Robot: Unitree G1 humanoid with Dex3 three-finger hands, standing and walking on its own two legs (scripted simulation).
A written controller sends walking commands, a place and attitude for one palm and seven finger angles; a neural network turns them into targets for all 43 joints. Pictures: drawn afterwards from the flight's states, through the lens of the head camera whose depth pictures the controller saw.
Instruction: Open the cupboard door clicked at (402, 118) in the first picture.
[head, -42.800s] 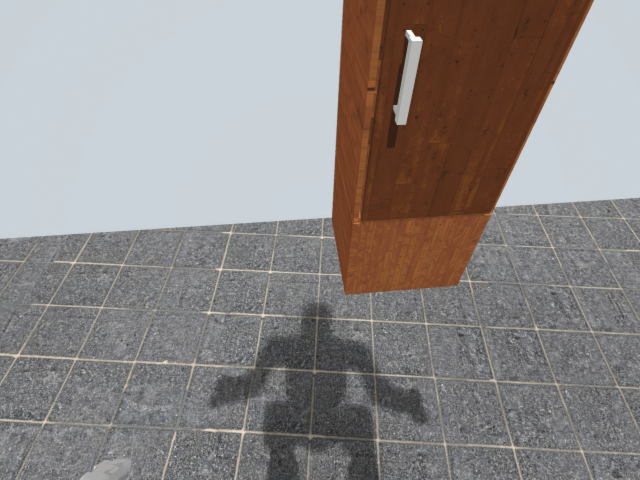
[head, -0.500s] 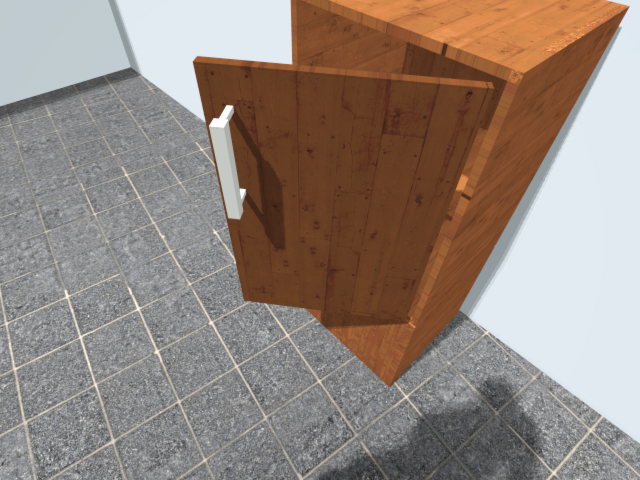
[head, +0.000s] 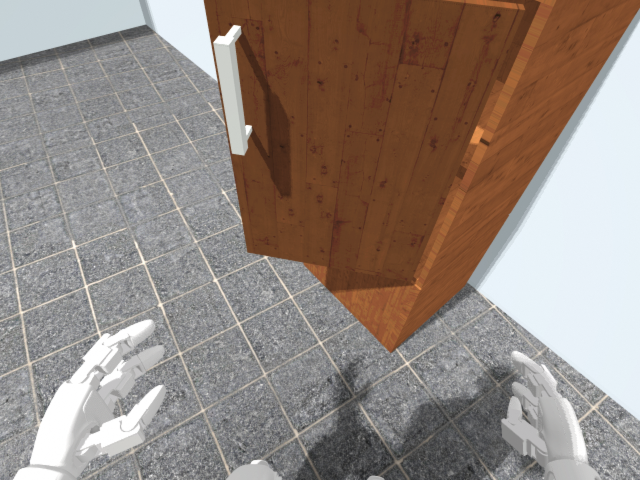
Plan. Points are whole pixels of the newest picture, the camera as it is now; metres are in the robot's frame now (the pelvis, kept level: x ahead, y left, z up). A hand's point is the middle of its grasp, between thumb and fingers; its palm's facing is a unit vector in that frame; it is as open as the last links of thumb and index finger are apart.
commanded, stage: raise the hand with hooked fingers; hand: left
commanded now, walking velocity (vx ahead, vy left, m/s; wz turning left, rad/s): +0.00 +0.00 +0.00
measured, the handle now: (237, 94) +0.60 +0.18 +0.15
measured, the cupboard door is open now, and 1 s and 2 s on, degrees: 39 39 39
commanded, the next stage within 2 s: move the hooked fingers beside the handle in 1.64 s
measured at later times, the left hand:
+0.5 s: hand (90, 322) +0.25 +0.27 +0.09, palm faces -0.04 -1.00 -0.06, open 11.8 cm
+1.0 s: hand (36, 256) +0.29 +0.31 +0.15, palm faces -0.05 -1.00 -0.08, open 13.9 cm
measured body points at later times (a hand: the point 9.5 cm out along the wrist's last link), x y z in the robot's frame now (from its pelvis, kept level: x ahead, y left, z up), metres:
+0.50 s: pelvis +0.01 +0.03 +0.02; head +0.04 +0.03 +0.47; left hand +0.25 +0.32 +0.10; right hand +0.14 -0.22 -0.07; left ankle +0.03 +0.11 -0.69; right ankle +0.01 -0.07 -0.69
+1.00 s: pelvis +0.02 +0.05 +0.04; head +0.03 +0.05 +0.49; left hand +0.29 +0.37 +0.16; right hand +0.20 -0.17 -0.03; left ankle +0.03 +0.11 -0.69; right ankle +0.01 -0.07 -0.69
